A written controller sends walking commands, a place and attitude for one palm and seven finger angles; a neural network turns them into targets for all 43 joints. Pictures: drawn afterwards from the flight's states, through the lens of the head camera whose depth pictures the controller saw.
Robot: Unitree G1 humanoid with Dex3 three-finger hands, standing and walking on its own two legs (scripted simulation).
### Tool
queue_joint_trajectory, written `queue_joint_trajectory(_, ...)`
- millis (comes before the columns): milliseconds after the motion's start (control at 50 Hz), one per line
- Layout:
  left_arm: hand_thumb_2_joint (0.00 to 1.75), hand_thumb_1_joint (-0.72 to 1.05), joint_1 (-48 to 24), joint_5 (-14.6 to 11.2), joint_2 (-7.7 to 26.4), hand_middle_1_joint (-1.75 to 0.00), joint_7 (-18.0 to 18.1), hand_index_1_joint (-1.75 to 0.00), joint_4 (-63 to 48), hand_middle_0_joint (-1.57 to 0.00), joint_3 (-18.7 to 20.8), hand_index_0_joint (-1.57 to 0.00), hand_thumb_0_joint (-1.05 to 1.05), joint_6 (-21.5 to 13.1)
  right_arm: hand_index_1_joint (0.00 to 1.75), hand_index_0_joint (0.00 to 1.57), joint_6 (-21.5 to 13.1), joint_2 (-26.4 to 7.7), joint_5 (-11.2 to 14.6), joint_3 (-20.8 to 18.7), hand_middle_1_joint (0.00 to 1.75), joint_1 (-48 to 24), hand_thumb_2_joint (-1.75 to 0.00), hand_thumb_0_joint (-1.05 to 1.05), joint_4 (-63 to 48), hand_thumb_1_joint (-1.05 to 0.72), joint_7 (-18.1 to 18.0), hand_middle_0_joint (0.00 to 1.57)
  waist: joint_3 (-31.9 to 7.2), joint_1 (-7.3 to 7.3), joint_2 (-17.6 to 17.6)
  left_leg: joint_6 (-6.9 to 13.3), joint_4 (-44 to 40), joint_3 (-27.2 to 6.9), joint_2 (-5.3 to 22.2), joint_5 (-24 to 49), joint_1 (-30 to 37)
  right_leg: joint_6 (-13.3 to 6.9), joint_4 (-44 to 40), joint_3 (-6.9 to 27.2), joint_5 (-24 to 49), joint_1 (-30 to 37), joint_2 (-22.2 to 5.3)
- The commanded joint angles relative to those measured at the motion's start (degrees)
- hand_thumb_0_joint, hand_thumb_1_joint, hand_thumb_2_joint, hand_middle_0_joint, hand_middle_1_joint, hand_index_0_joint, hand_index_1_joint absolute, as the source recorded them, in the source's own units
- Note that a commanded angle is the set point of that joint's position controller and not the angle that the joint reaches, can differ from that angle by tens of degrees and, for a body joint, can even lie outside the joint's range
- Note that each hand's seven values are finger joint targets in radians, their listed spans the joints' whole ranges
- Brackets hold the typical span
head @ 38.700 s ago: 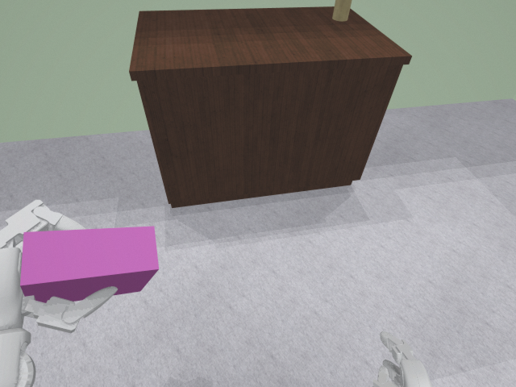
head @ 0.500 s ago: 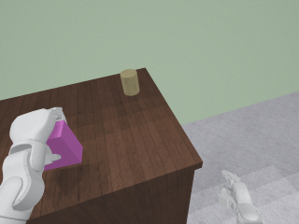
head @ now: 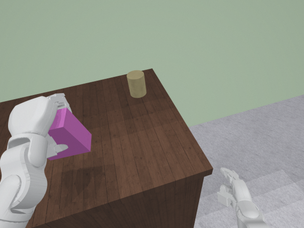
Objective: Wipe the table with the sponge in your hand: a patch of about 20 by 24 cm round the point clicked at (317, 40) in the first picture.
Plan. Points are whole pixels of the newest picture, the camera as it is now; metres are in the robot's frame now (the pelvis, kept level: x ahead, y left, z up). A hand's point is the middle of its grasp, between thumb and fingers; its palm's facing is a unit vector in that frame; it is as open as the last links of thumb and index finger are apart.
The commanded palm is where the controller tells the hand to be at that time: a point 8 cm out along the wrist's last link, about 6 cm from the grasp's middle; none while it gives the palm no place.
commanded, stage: lift the sponge slowly off the table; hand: left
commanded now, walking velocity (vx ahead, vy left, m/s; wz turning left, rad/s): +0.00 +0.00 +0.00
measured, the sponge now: (62, 140) +0.25 +0.28 +0.14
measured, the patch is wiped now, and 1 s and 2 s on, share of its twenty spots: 1.00 1.00 1.00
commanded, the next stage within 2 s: bring the sponge back beside the body in 0.10 s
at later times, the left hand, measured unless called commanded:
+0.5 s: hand (47, 135) +0.23 +0.28 +0.19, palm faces +0.25 -0.13 -0.96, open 9.6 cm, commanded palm +0.18 +0.28 +0.25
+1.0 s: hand (51, 145) +0.21 +0.27 +0.17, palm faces +0.22 -0.14 -0.97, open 9.6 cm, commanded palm +0.16 +0.27 +0.24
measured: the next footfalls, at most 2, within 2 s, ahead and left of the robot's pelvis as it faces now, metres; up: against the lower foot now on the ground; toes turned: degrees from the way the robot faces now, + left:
none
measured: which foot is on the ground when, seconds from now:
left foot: down 0.00-1.00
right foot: down 0.00-1.00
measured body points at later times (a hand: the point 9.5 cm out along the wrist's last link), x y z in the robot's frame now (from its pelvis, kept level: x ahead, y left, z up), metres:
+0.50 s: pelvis -0.01 +0.00 +0.00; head -0.04 -0.04 +0.45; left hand +0.21 +0.28 +0.24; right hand +0.26 -0.18 -0.06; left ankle +0.00 +0.10 -0.74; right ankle +0.02 -0.09 -0.74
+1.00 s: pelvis -0.01 -0.01 +0.00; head -0.04 -0.06 +0.44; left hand +0.20 +0.27 +0.22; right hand +0.26 -0.19 -0.06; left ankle +0.00 +0.10 -0.74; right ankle +0.02 -0.09 -0.74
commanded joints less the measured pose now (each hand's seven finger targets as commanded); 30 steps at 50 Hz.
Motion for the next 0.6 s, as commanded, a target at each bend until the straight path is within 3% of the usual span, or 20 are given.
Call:
queue_joint_trajectory(0,1.30,0.10,-12.8,1.8,13.8,-1.60,3.0,-1.60,-11.6,-1.20,11.4,-1.20,0.00,0.7,0.30,0.20,-2.8,-4.9,0.3,-1.7,0.30,-14.8,-0.90,0.00,-11.6,-0.90,0.4,0.20,-12.6,0.67,-2.1,0.1,-2.6,-3.3,1.6,15.3,-0.5,-2.4,-1.6,5.2,12.4,7.6,-1.9)
queue_joint_trajectory(60,1.30,0.10,-8.5,0.4,14.4,-1.60,2.5,-1.60,-10.5,-1.20,12.6,-1.20,0.00,1.6,0.30,0.20,-1.2,-5.4,0.4,-1.7,0.30,-14.3,-0.90,0.00,-11.6,-0.90,0.5,0.20,-10.5,0.45,-5.6,0.1,-2.2,-2.9,1.9,14.5,-1.3,-1.8,-2.1,5.1,12.5,6.3,-2.1)
queue_joint_trajectory(80,1.30,0.10,-9.3,0.6,14.2,-1.60,2.3,-1.60,-10.5,-1.20,12.5,-1.20,0.00,2.2,0.30,0.20,-1.5,-5.3,0.6,-1.4,0.30,-15.9,-0.90,0.00,-11.8,-0.90,0.5,0.20,-9.8,0.04,-4.7,0.1,-2.3,-3.2,1.9,13.3,-1.5,-2.3,-2.6,6.6,11.2,5.1,-1.3)
queue_joint_trajectory(100,1.30,0.10,-9.7,0.5,13.9,-1.60,2.2,-1.60,-10.5,-1.20,12.1,-1.20,0.00,2.2,0.30,0.20,-1.3,-5.4,0.7,-1.4,0.30,-14.7,-0.90,0.00,-11.8,-0.90,0.5,0.20,-10.0,-0.08,-4.9,0.1,-2.3,-2.8,2.0,13.0,-1.7,-1.9,-2.3,5.2,10.4,5.3,-1.8)
queue_joint_trajectory(160,1.30,0.10,-11.4,0.5,13.5,-1.60,2.1,-1.60,-11.3,-1.20,10.6,-1.20,0.00,2.0,0.30,0.20,-1.2,-5.4,0.7,-1.4,0.30,-14.9,-0.90,0.00,-11.9,-0.90,0.1,0.20,-9.6,-0.49,-3.3,0.3,-2.2,-2.8,1.9,12.1,-1.0,-1.7,-2.7,4.7,9.0,4.2,-2.0)
queue_joint_trajectory(180,1.30,0.10,-13.4,0.7,13.5,-1.60,2.1,-1.60,-13.9,-1.20,10.3,-1.20,0.00,2.1,0.30,0.20,-2.0,-5.1,0.9,-1.2,0.30,-16.7,-0.90,0.00,-12.6,-0.90,0.0,0.20,-10.2,-0.51,-0.9,0.4,-2.6,-3.6,2.0,11.0,-0.5,-2.3,-2.9,6.1,7.5,4.0,-1.3)
queue_joint_trajectory(220,1.30,0.10,-14.8,1.6,14.3,-1.60,2.4,-1.60,-11.7,-1.20,10.1,-1.20,0.00,1.8,0.30,0.20,-2.4,-5.3,0.6,-1.4,0.30,-14.5,-0.90,0.00,-11.9,-0.90,-0.5,0.20,-10.2,-0.69,-0.9,0.4,-2.4,-3.3,1.8,11.1,-0.4,-2.1,-2.9,5.0,6.8,4.0,-1.8)
queue_joint_trajectory(260,1.30,0.10,-14.0,2.1,15.9,-1.60,2.6,-1.60,-11.8,-1.20,11.4,-1.20,0.00,1.3,0.30,0.20,-2.3,-5.5,0.3,-1.6,0.30,-14.1,-0.90,0.00,-11.8,-0.90,-0.7,0.20,-11.1,-0.29,-1.9,0.6,-2.4,-3.5,1.6,11.1,-0.3,-2.1,-2.8,5.4,6.8,5.1,-1.9)
queue_joint_trajectory(280,1.30,0.10,-15.7,2.7,16.8,-1.60,2.6,-1.60,-14.0,-1.20,11.8,-1.20,0.00,1.4,0.30,0.20,-2.9,-5.4,0.5,-1.4,0.30,-16.1,-0.90,0.00,-12.1,-0.90,-0.8,0.20,-12.0,-0.30,0.3,0.6,-2.6,-4.1,1.6,10.5,0.2,-2.7,-2.9,7.2,6.1,5.1,-1.2)
queue_joint_trajectory(300,1.30,0.10,-16.5,3.0,16.1,-1.60,2.8,-1.60,-14.5,-1.20,11.0,-1.20,0.00,1.0,0.30,0.20,-3.1,-5.2,0.2,-1.5,0.30,-14.7,-0.90,0.00,-12.1,-0.90,-0.9,0.20,-13.3,-0.12,0.9,0.6,-2.2,-3.6,1.4,11.6,0.3,-2.6,-2.2,5.8,6.9,6.3,-1.8)
queue_joint_trajectory(360,1.30,0.10,-14.9,2.9,15.3,-1.60,2.8,-1.60,-11.8,-1.20,10.3,-1.20,0.00,0.6,0.30,0.20,-2.8,-5.3,0.2,-1.6,0.30,-14.3,-0.90,0.00,-11.2,-0.90,-0.8,0.20,-10.1,-0.44,-0.1,0.3,-2.9,-3.9,1.7,10.4,0.0,-2.3,-3.4,5.5,5.1,4.5,-1.7)
queue_joint_trajectory(380,1.30,0.10,-15.0,3.1,14.8,-1.60,2.7,-1.60,-12.5,-1.20,10.3,-1.20,0.00,0.7,0.30,0.20,-3.4,-5.0,0.4,-1.4,0.30,-16.1,-0.90,0.00,-11.8,-0.90,-0.9,0.20,-10.1,-0.25,0.9,0.4,-3.2,-4.3,1.8,9.3,0.0,-2.9,-3.6,6.9,3.9,4.3,-1.1)
queue_joint_trajectory(460,1.30,0.10,-10.0,2.0,13.9,-1.60,2.6,-1.60,-11.3,-1.20,10.7,-1.20,0.00,0.4,0.30,0.20,-2.8,-5.1,0.1,-1.7,0.30,-14.6,-0.90,0.00,-11.6,-0.90,-0.3,0.20,-10.0,0.36,-1.5,0.3,-3.1,-3.8,1.8,10.6,-0.9,-2.2,-3.0,5.2,6.0,5.4,-1.9)
queue_joint_trajectory(480,1.30,0.10,-9.4,2.2,14.4,-1.60,2.4,-1.60,-10.9,-1.20,11.5,-1.20,0.00,0.8,0.30,0.20,-3.1,-5.1,0.4,-1.5,0.30,-16.0,-0.90,0.00,-11.7,-0.90,-0.3,0.20,-8.6,0.22,-1.0,0.3,-3.3,-4.1,1.9,9.5,-1.5,-2.7,-3.4,6.8,5.0,4.3,-1.2)
queue_joint_trajectory(500,1.30,0.10,-8.8,1.8,13.7,-1.60,2.3,-1.60,-10.7,-1.20,11.2,-1.20,0.00,0.7,0.30,0.20,-2.8,-5.1,0.4,-1.4,0.30,-14.8,-0.90,0.00,-11.7,-0.90,-0.2,0.20,-9.2,0.25,-2.5,0.3,-3.1,-3.6,2.0,9.3,-1.8,-2.1,-3.1,5.2,4.6,4.7,-1.7)
queue_joint_trajectory(540,1.30,0.10,-8.3,1.5,13.4,-1.60,2.3,-1.60,-9.6,-1.20,10.8,-1.20,0.00,0.7,0.30,0.20,-2.4,-5.4,0.3,-1.5,0.30,-14.6,-0.90,0.00,-11.5,-0.90,-0.2,0.20,-8.0,-0.17,-3.5,0.3,-2.9,-3.3,2.0,8.3,-2.0,-1.8,-3.7,5.4,3.6,3.5,-1.7)
queue_joint_trajectory(580,1.30,0.10,-8.1,1.5,13.3,-1.60,2.4,-1.60,-12.0,-1.20,11.1,-1.20,0.00,0.6,0.30,0.20,-2.8,-5.1,0.5,-1.4,0.30,-16.2,-0.90,0.00,-12.2,-0.90,-0.2,0.20,-8.5,0.00,-1.7,0.4,-3.3,-3.7,2.0,7.0,-1.9,-2.2,-3.8,6.5,2.1,3.3,-1.2)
